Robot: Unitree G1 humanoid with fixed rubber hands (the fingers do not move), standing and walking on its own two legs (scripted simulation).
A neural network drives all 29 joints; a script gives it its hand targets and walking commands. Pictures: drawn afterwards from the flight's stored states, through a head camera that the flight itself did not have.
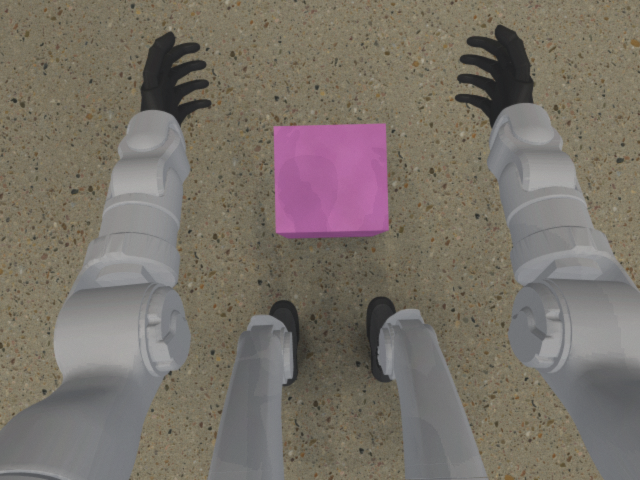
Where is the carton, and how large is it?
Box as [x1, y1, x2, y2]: [274, 123, 388, 238]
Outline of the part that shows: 385,123 274,126 275,220 277,233 288,238 371,236 388,229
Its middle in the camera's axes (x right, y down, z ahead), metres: +0.02 -0.12 +0.84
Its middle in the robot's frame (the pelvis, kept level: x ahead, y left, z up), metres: +0.49 -0.01 -0.51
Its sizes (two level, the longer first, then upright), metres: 0.210 0.200 0.250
